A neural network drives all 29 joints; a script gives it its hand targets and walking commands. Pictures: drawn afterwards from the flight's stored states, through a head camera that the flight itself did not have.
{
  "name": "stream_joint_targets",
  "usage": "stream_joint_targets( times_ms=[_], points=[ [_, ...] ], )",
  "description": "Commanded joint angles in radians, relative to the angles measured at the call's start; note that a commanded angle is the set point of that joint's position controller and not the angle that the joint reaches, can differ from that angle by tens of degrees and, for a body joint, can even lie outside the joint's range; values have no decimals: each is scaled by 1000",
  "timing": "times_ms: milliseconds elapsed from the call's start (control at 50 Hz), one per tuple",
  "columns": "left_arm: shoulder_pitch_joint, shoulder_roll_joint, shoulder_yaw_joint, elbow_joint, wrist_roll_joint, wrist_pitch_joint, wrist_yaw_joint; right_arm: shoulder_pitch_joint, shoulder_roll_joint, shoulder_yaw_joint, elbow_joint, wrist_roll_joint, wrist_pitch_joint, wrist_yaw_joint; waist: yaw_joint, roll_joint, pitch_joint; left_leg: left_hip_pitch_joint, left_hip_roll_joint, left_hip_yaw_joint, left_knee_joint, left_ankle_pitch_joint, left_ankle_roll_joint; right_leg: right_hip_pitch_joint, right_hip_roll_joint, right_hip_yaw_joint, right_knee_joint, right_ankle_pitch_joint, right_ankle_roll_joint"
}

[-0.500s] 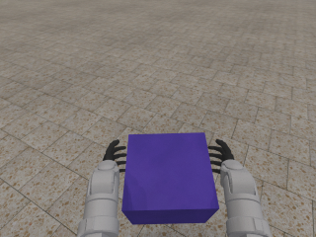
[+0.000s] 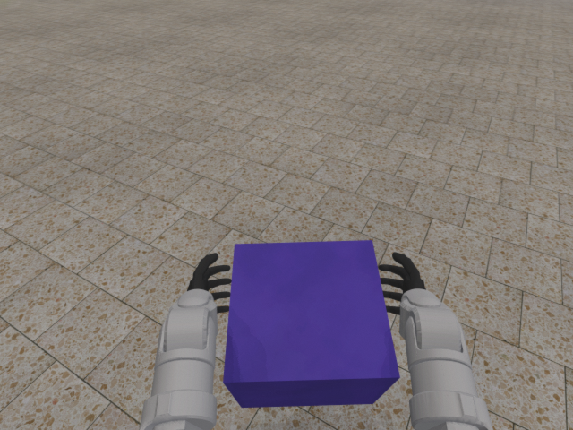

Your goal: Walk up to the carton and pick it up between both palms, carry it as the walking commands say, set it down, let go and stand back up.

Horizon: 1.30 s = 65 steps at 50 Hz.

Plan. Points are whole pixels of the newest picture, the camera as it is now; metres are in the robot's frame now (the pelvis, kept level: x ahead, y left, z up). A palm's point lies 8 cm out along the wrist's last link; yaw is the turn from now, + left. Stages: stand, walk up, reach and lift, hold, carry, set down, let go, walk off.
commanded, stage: hold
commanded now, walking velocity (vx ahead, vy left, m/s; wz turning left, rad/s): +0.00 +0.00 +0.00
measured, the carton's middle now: (305, 325) +0.30 +0.00 -0.04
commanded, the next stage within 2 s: carry in 0.94 s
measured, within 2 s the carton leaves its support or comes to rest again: neither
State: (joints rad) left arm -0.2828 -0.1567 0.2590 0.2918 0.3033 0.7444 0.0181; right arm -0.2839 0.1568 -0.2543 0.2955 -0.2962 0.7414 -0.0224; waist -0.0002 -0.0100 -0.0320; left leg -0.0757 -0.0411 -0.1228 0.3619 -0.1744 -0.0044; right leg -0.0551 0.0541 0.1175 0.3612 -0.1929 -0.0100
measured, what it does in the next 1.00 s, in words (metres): stands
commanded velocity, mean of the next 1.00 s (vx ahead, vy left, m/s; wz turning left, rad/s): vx -0.03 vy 0.00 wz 0.06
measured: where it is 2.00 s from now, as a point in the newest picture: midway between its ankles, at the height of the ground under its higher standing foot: outside the picture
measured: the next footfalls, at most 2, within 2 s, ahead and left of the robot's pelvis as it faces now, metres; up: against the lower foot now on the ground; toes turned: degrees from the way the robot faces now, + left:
right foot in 1.50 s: -0.09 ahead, -0.11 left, +0.00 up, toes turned +13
left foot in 1.86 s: -0.26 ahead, +0.09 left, +0.00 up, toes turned +36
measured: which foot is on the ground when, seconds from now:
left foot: down 0.00-1.00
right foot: down 0.00-1.00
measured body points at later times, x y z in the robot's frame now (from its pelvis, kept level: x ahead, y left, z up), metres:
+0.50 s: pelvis +0.00 +0.01 +0.00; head -0.05 +0.01 +0.45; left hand +0.30 +0.16 +0.04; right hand +0.30 -0.16 +0.04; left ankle +0.02 +0.12 -0.75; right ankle +0.01 -0.12 -0.75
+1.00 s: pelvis +0.00 +0.00 -0.01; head -0.05 +0.01 +0.44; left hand +0.30 +0.16 +0.04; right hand +0.30 -0.16 +0.04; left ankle +0.02 +0.12 -0.75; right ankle +0.01 -0.11 -0.75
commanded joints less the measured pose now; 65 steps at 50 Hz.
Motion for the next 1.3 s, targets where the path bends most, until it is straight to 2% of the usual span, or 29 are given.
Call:
stream_joint_targets(
  times_ms=[0,260,560,900,920,940,960,1000,1040,1060,1080,1100,1120,1140,1160,1180,1200,1220,1240,1260,1280],
  points=[
    [-541,-964,-554,-8,-296,-36,-287,-551,938,546,-17,296,-41,283,-1,3,-202,59,-32,46,-42,98,-4,-13,14,-23,-65,85,12],
    [-539,-983,-550,5,-295,-34,-285,-560,930,543,-15,294,-44,292,-3,13,-208,70,-27,45,-47,110,-9,-25,19,-26,-61,78,4],
    [-493,-980,-570,-39,-306,-29,-276,-516,922,568,-61,302,-38,289,-4,13,-214,90,-30,39,-44,166,-12,-15,24,-25,-57,121,4],
    [-487,-954,-584,-68,-311,-29,-283,-494,940,582,-70,305,-36,276,1,2,-204,78,-37,45,-37,145,-4,-13,18,-17,-57,119,7],
    [-505,-954,-654,-106,-354,-30,-278,-515,916,625,-128,307,-37,282,1,7,-188,-141,115,-3,63,109,25,-95,-139,-6,49,40,-11],
    [-505,-941,-633,-84,-352,-30,-270,-511,909,606,-88,305,-29,284,0,12,-221,-166,132,-36,95,111,36,-116,-159,23,83,27,-20],
    [-483,-939,-648,-90,-354,-27,-262,-503,907,628,-101,318,-27,284,1,20,-239,-211,145,-57,140,169,40,-141,-170,18,133,58,-24],
    [-478,-947,-697,-151,-371,-9,-248,-501,913,684,-153,363,-2,280,2,11,-292,-261,148,-73,229,309,41,-153,-194,13,210,199,-27],
    [-480,-957,-740,-216,-409,29,-233,-526,915,733,-226,424,43,272,2,-37,-343,-306,113,-36,342,358,32,-139,-238,41,234,390,-53],
    [-472,-962,-754,-244,-428,55,-225,-530,915,748,-253,451,72,269,4,-67,-357,-347,90,-5,400,306,25,-126,-277,65,226,480,-79],
    [-463,-965,-764,-266,-447,86,-217,-544,927,766,-287,484,103,267,1,-124,-366,-364,65,36,452,153,25,-152,-332,103,198,525,-116],
    [-482,-974,-779,-290,-461,118,-211,-560,934,780,-313,509,135,267,-6,-151,-365,-369,54,63,474,-42,29,-183,-374,113,184,550,-145],
    [-508,-984,-791,-316,-479,147,-205,-585,935,791,-343,534,165,269,-13,-151,-359,-342,52,82,439,-163,37,-230,-381,98,187,516,-151],
    [-533,-994,-803,-355,-499,178,-195,-590,937,802,-376,560,196,267,-18,-121,-351,-290,55,87,368,-155,46,-281,-356,55,212,444,-129],
    [-543,-985,-804,-395,-514,208,-186,-603,930,811,-413,586,227,265,-17,-66,-358,-230,75,38,262,-49,52,-325,-302,2,281,321,-88],
    [-551,-979,-808,-429,-527,240,-179,-593,912,815,-423,600,257,259,-14,148,-364,-194,229,-213,128,224,98,-409,-169,-101,452,100,-17],
    [-599,-986,-842,-472,-554,269,-177,-563,909,814,-420,600,280,249,-26,336,-385,-131,370,-437,56,539,188,-519,-35,-184,621,-333,38],
    [-567,-997,-856,-473,-565,290,-170,-557,911,820,-469,620,305,242,-19,269,-442,-75,368,-461,42,569,207,-536,-42,-100,741,-411,39],
    [-541,-1007,-859,-492,-582,308,-167,-556,909,827,-509,629,327,235,-14,176,-463,-51,340,-404,54,523,189,-550,-50,-85,773,-379,41],
    [-537,-1019,-872,-519,-602,324,-171,-555,909,827,-546,623,345,225,-10,119,-470,-43,307,-346,61,475,161,-562,-58,-93,761,-338,39],
    [-551,-1024,-886,-556,-622,338,-173,-554,916,829,-579,621,361,216,-8,110,-472,-35,271,-296,63,447,142,-556,-53,-105,718,-306,40]
  ],
)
